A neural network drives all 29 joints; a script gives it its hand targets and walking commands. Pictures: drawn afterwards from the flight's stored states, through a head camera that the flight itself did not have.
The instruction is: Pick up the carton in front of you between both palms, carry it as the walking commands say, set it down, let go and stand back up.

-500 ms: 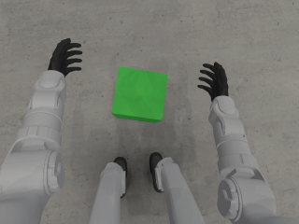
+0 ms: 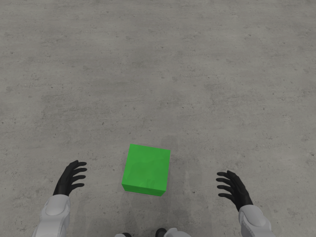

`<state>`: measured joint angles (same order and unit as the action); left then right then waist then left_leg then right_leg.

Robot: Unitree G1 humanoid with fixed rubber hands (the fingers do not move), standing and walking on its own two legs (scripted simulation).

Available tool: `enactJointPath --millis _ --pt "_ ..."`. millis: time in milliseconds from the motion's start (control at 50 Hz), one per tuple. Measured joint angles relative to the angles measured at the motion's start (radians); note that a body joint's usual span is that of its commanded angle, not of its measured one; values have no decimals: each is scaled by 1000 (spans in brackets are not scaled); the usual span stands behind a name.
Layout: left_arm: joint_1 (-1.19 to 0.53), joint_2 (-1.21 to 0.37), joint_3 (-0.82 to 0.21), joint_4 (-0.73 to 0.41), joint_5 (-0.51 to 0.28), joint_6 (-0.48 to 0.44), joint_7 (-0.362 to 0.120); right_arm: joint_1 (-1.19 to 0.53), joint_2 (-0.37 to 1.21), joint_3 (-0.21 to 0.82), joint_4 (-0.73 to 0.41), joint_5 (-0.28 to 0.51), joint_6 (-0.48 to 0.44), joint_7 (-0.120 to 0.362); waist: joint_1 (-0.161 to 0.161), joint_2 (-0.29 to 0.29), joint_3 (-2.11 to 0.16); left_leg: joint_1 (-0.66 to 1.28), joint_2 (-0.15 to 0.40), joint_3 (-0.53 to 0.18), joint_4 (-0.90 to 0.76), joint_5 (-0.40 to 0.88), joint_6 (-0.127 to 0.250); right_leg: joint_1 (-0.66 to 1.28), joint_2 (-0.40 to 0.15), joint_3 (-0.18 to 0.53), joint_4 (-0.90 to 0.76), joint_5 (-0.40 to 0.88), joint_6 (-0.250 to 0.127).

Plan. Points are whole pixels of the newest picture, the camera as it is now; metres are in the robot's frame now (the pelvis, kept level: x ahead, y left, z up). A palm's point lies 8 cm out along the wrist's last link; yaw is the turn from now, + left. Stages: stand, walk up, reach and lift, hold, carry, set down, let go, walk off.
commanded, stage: let go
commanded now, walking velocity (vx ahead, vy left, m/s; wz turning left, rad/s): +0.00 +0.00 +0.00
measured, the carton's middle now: (146, 171) +0.41 -0.01 -0.63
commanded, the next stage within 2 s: stand in 0.68 s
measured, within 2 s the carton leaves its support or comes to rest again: neither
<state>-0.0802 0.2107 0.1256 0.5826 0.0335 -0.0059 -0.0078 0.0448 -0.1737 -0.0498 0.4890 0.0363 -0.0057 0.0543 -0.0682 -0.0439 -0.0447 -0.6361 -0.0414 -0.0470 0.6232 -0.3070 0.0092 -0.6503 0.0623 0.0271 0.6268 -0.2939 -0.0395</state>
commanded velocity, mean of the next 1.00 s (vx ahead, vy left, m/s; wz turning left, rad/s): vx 0.00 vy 0.00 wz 0.00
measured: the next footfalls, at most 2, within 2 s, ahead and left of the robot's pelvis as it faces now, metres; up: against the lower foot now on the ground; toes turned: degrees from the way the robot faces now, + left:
none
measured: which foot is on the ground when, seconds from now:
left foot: down 0.00-1.00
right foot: down 0.00-1.00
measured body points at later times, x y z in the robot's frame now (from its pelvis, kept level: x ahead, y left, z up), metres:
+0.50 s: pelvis +0.00 +0.02 +0.02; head +0.01 +0.02 +0.47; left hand +0.17 +0.25 -0.05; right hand +0.17 -0.21 -0.06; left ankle -0.02 +0.11 -0.72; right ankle -0.01 -0.09 -0.72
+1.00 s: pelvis +0.01 +0.01 +0.01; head +0.01 +0.00 +0.46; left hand +0.14 +0.31 -0.07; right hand +0.15 -0.28 -0.09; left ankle -0.02 +0.11 -0.72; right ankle -0.01 -0.09 -0.72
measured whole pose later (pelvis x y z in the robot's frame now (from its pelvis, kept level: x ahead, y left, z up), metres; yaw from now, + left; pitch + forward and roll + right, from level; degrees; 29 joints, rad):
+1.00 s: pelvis +0.01 +0.01 +0.01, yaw +0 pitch -1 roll +0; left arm 0.21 0.34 0.06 0.73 0.04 0.02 0.01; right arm 0.18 -0.33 -0.04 0.72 -0.04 0.02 -0.02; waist 0.00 0.03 0.02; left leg -0.19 -0.04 -0.04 0.53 -0.33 0.02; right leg -0.19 0.05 0.02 0.52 -0.31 -0.03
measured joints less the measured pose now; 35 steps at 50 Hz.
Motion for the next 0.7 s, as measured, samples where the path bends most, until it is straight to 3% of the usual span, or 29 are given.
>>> enactJointPath --millis 160,340,520,640,700 --pt "216 1 -44 -90 -19 2 -15 177 -31 23 -64 6 9 10 26 13 52 274 2 7 -136 32 10 276 -3 17 -146 38 8" --pt "313 7 -79 -139 -42 78 -54 189 -51 22 -65 -29 85 19 61 56 108 477 -9 17 -184 37 27 476 -16 27 -189 41 21" --pt "299 3 -87 -155 -31 145 -69 166 -38 10 -68 -58 150 21 68 52 163 558 -11 19 -177 33 29 557 -20 23 -179 34 22" --pt "302 9 -88 -132 -44 127 -45 163 -56 27 -113 -71 237 -8 62 40 169 566 -3 23 -148 16 25 565 -13 23 -154 21 17" --pt "300 18 -94 -113 -34 117 -33 160 -65 32 -97 -65 230 -25 62 36 147 549 1 22 -134 9 21 550 -10 19 -142 15 14"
